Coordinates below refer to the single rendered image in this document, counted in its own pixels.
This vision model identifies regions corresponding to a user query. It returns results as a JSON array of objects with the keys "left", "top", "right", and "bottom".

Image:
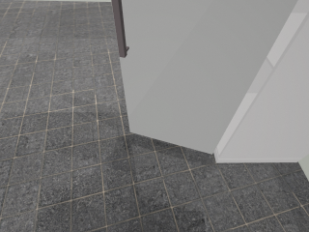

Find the handle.
[{"left": 111, "top": 0, "right": 129, "bottom": 58}]

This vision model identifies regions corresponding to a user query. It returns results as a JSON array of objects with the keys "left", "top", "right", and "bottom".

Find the fridge door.
[{"left": 111, "top": 0, "right": 298, "bottom": 155}]

